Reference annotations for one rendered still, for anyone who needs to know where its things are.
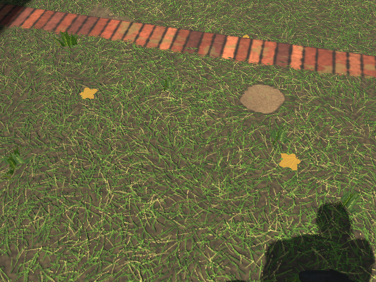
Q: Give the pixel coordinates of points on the right robot hand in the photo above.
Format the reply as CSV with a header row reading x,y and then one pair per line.
x,y
323,276

